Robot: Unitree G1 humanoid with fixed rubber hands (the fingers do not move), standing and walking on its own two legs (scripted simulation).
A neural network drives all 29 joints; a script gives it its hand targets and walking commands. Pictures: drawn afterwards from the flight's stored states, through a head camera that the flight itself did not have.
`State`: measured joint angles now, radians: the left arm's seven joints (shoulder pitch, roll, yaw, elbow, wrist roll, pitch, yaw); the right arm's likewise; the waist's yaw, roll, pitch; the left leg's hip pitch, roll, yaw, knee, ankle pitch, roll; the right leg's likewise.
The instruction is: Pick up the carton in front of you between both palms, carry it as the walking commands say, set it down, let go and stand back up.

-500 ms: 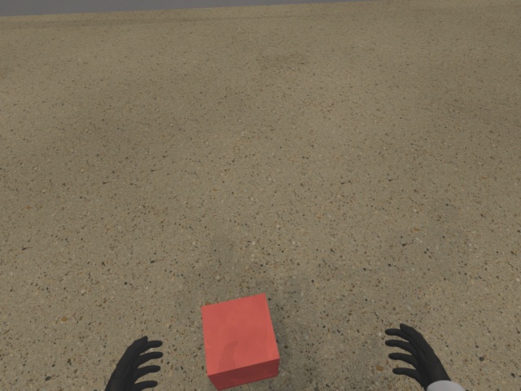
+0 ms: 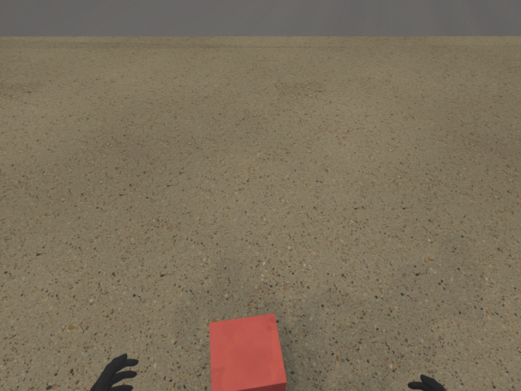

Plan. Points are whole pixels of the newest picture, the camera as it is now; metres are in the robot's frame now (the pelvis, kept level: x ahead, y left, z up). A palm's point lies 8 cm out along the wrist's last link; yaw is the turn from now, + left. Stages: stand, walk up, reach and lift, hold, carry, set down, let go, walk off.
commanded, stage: stand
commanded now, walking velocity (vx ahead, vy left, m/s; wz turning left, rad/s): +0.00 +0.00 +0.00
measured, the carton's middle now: (246, 364) +0.38 +0.07 -0.64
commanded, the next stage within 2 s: none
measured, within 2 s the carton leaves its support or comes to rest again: neither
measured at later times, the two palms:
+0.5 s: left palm out of the picture +0.07 +0.29 -0.12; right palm out of the picture +0.15 -0.22 -0.12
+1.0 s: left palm out of the picture +0.01 +0.28 -0.12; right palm out of the picture +0.14 -0.23 -0.12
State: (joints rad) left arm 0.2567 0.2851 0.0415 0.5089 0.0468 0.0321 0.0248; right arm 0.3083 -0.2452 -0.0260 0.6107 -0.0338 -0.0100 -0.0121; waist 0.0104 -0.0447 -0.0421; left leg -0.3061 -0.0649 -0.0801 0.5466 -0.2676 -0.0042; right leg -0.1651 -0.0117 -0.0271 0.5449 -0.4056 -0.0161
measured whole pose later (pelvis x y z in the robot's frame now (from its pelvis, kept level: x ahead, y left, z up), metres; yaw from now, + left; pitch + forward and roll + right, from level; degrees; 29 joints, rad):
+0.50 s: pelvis +0.03 +0.02 -0.02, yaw +5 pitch +5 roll +0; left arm 0.37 0.28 0.01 0.66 0.01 0.04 0.07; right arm 0.33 -0.24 0.00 0.70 -0.02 -0.01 -0.04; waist 0.03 -0.01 -0.08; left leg -0.43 -0.13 -0.14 0.77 -0.41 0.04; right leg -0.21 -0.06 -0.11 0.68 -0.55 0.02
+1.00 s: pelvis +0.02 +0.01 -0.01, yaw +9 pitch +3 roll +0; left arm 0.41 0.27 0.01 0.74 0.02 0.03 0.06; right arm 0.34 -0.25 0.00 0.75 -0.02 0.01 -0.03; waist 0.02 0.00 -0.06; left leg -0.39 -0.11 -0.14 0.70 -0.35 0.02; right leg -0.14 -0.01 -0.10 0.59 -0.50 -0.02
